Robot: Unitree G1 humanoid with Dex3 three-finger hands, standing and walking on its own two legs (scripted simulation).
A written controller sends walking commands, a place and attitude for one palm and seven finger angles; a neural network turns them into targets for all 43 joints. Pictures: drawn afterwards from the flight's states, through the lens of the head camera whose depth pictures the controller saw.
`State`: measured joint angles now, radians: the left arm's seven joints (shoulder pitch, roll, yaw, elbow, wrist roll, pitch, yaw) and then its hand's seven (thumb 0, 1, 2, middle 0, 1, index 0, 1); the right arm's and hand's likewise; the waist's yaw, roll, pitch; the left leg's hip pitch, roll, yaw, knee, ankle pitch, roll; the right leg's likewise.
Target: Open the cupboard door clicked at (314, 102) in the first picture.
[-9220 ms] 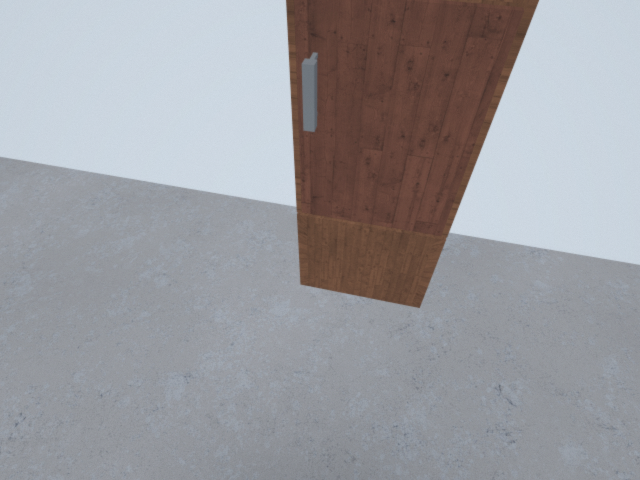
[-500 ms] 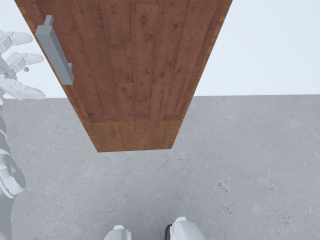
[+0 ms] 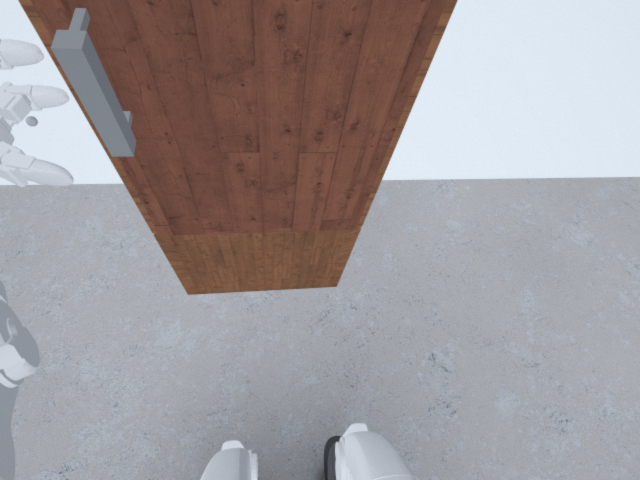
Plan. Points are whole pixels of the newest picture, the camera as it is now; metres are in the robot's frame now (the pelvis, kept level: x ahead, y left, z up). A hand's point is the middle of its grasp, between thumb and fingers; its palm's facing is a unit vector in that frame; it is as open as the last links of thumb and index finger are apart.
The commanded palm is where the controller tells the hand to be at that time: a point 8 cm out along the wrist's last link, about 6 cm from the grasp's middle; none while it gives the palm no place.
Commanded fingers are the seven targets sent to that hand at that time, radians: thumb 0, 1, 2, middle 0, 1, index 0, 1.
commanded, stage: slide the fingers in behind the handle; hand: left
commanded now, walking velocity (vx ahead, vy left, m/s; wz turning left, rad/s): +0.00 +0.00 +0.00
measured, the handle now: (104, 88) +0.55 +0.22 +0.11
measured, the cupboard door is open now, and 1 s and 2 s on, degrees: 0 0 0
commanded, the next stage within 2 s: close the thumb around the handle in 1.56 s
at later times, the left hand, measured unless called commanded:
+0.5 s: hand (62, 122) +0.49 +0.25 +0.11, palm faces -0.02 -1.00 +0.00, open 14.0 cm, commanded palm +0.47 +0.29 +0.11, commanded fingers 0.00 -0.50 0.30 -0.30 -1.20 -0.30 -1.20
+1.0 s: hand (102, 120) +0.49 +0.21 +0.12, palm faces -0.01 -1.00 -0.01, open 14.0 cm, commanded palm +0.47 +0.26 +0.11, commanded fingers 0.00 -0.50 0.30 -0.30 -1.20 -0.30 -1.20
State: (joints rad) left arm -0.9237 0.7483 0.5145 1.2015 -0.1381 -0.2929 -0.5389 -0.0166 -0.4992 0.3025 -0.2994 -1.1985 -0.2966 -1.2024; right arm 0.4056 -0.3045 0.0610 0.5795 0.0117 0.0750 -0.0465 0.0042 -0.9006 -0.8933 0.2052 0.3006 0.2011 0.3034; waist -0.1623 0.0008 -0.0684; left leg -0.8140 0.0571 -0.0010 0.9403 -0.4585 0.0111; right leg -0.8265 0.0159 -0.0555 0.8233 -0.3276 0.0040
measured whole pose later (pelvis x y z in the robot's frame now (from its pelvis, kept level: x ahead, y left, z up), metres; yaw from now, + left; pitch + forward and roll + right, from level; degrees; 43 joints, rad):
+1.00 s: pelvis +0.01 -0.01 +0.01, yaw +0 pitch +17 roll -2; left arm -0.85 0.55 0.42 1.10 -0.14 -0.31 -0.37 -0.02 -0.50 0.30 -0.30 -1.20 -0.30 -1.20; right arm 0.40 -0.28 0.04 0.59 0.01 0.05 -0.03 0.00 -0.90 -0.89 0.20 0.30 0.20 0.30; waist -0.14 0.02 -0.08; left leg -0.74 0.05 0.01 0.89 -0.45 0.00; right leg -0.77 0.01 -0.04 0.81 -0.33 0.00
